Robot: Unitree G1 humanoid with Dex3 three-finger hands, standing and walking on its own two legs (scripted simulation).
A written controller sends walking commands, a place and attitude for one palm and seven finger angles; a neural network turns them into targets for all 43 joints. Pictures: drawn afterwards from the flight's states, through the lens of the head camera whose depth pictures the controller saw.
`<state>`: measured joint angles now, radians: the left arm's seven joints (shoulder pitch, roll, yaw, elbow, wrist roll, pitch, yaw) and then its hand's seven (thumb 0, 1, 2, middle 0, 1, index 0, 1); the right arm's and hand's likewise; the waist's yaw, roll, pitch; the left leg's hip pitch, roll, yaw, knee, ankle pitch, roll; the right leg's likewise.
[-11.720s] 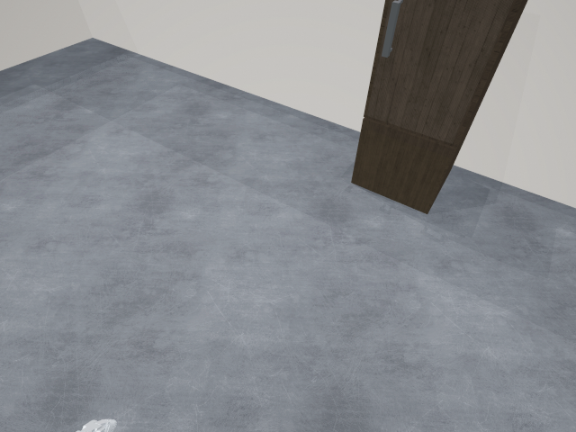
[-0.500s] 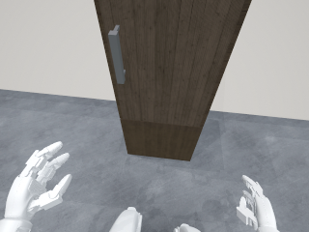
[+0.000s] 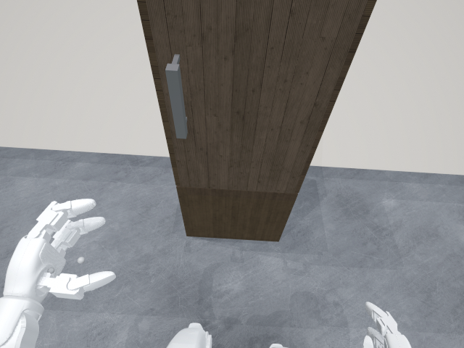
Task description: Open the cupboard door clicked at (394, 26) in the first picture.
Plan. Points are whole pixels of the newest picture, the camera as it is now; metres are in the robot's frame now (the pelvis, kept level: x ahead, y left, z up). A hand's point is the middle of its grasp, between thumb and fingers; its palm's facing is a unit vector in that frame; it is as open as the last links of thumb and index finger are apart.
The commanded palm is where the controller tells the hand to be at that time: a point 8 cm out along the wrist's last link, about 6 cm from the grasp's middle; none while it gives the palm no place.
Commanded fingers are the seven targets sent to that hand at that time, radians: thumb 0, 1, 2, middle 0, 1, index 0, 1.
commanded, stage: raise the hand with hooked fingers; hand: left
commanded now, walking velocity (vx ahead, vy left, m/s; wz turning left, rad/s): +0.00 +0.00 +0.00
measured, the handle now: (179, 99) +0.58 +0.15 +0.09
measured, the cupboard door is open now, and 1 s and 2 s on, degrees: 0 0 0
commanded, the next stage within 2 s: move the hooked fingers beside the handle in 1.12 s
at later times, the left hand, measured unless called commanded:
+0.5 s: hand (43, 221) +0.27 +0.30 +0.10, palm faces +0.03 -1.00 -0.04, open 13.9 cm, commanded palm +0.25 +0.34 +0.10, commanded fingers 0.00 -0.50 0.30 -0.30 -1.20 -0.30 -1.20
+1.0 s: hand (61, 208) +0.29 +0.28 +0.10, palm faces +0.02 -1.00 -0.03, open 14.0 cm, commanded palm +0.27 +0.32 +0.11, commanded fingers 0.00 -0.50 0.30 -0.30 -1.20 -0.30 -1.20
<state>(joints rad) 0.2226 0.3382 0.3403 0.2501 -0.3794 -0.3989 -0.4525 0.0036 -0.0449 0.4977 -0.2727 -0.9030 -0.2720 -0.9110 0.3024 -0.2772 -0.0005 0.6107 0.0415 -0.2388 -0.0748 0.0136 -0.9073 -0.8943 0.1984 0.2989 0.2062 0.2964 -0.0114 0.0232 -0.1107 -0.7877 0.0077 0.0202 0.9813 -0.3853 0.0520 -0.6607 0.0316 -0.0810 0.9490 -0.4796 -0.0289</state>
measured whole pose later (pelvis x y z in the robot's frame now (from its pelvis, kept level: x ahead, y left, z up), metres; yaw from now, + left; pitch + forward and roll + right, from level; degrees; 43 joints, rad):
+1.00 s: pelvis +0.01 +0.00 +0.03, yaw +1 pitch +7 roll -2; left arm -0.04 0.43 0.41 0.42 -0.35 -0.24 -0.50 -0.01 -0.50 0.30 -0.31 -1.20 -0.30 -1.20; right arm 0.30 -0.28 0.04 0.58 0.05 -0.19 -0.08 0.01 -0.91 -0.89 0.20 0.30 0.21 0.30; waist -0.01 0.02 -0.07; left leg -0.61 0.00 0.02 0.81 -0.33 0.05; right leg -0.48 0.03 -0.08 0.76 -0.41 -0.03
